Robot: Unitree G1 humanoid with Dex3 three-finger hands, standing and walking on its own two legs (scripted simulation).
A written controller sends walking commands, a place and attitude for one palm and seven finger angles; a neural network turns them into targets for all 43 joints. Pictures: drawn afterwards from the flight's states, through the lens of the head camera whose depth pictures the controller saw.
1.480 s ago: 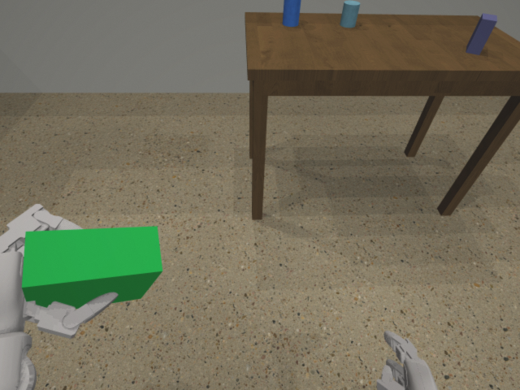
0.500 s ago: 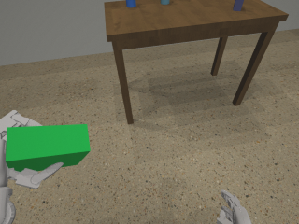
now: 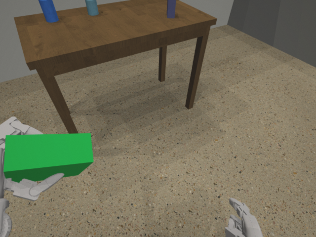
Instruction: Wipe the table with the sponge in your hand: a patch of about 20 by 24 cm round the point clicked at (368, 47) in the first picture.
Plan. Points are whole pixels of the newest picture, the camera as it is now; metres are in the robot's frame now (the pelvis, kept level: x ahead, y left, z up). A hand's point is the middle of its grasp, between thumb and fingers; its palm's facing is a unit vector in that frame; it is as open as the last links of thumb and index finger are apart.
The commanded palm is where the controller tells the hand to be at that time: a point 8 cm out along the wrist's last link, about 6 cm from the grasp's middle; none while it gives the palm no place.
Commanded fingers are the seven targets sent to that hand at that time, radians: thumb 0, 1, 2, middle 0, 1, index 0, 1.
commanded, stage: walk to a spot facing it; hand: left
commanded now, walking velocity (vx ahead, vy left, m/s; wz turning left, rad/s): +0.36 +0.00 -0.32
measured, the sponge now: (61, 158) +0.23 +0.21 +0.15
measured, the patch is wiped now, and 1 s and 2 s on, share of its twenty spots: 0.00 0.00 0.00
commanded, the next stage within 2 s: turn to face it in 1.22 s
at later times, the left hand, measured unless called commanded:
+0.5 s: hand (113, 91) +0.39 +0.14 +0.19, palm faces +0.26 -0.80 -0.53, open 9.9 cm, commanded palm +0.34 +0.19 +0.19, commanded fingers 0.00 0.10 1.30 -1.20 -1.60 -1.20 -1.60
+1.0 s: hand (137, 62) +0.53 +0.10 +0.18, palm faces +0.38 -0.78 -0.49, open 9.9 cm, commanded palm +0.48 +0.14 +0.19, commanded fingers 0.00 0.10 1.30 -1.20 -1.60 -1.20 -1.60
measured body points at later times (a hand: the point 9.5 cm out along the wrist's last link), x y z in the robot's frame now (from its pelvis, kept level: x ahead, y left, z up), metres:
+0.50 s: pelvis +0.15 -0.07 +0.01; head +0.17 -0.08 +0.45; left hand +0.37 +0.18 +0.22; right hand +0.25 -0.36 -0.09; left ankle +0.27 +0.07 -0.68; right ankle +0.13 -0.14 -0.73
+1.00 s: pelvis +0.30 -0.12 -0.01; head +0.32 -0.15 +0.44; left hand +0.50 +0.14 +0.21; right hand +0.45 -0.32 -0.12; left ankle +0.30 +0.05 -0.73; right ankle +0.34 -0.23 -0.73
